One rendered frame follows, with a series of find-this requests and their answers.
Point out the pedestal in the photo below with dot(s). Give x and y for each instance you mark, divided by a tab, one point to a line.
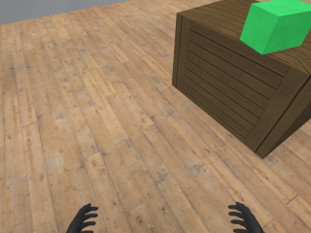
261	99

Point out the robot left hand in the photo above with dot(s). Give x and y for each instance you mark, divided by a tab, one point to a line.
78	224

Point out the carton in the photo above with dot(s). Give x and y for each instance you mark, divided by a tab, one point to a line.
276	25

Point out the robot right hand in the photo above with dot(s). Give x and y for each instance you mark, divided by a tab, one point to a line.
249	220

